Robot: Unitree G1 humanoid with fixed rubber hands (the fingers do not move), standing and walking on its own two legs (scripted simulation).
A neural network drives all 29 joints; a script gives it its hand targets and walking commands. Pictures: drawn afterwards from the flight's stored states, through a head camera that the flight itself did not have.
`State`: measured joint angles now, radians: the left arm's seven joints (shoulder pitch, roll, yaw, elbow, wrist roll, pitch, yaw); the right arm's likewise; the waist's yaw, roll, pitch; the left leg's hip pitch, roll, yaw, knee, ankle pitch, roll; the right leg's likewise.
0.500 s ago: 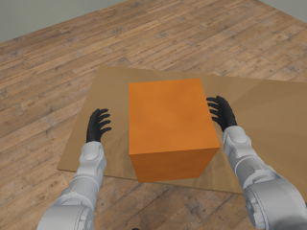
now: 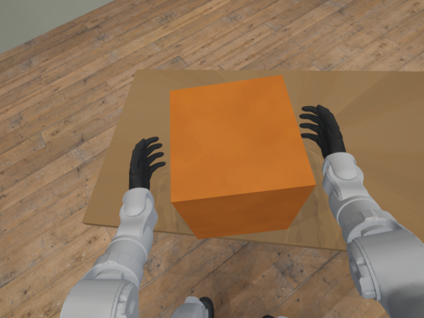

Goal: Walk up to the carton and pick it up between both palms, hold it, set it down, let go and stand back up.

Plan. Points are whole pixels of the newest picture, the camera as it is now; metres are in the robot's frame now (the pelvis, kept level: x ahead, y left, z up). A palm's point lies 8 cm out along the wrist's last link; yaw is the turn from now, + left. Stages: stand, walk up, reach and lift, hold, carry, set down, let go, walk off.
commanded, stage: reach and lift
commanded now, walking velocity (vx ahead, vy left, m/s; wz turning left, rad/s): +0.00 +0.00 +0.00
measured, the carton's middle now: (234, 167) +0.42 +0.03 -0.02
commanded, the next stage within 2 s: none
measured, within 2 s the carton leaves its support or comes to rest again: neither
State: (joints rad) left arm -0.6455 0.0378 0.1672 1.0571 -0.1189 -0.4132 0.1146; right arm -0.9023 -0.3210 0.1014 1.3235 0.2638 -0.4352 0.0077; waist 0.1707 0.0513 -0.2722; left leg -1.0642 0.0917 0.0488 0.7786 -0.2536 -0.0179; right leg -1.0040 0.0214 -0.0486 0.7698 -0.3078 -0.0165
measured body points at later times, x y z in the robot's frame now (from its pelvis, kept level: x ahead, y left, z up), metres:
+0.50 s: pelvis +0.00 -0.01 +0.00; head +0.13 +0.00 +0.44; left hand +0.39 +0.19 +0.00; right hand +0.47 -0.10 +0.01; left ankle +0.04 +0.13 -0.69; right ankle +0.01 -0.11 -0.69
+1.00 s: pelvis +0.00 +0.00 +0.01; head +0.12 +0.00 +0.44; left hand +0.39 +0.19 +0.00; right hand +0.46 -0.10 +0.01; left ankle +0.04 +0.13 -0.69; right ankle +0.01 -0.11 -0.69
